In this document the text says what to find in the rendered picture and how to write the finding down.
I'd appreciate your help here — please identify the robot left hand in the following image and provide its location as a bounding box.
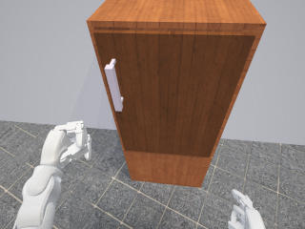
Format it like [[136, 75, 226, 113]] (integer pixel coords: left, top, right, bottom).
[[40, 120, 92, 172]]

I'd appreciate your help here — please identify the left robot forearm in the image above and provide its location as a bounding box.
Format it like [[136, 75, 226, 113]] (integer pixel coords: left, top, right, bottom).
[[12, 164, 64, 229]]

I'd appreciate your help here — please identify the robot right hand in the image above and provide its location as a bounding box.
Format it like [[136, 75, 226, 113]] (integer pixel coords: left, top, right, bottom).
[[228, 189, 266, 229]]

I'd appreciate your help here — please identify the handle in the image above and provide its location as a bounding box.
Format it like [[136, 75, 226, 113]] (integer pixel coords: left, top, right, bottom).
[[104, 58, 124, 112]]

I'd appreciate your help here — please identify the cupboard door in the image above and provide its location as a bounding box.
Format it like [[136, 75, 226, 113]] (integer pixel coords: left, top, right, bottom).
[[93, 30, 256, 157]]

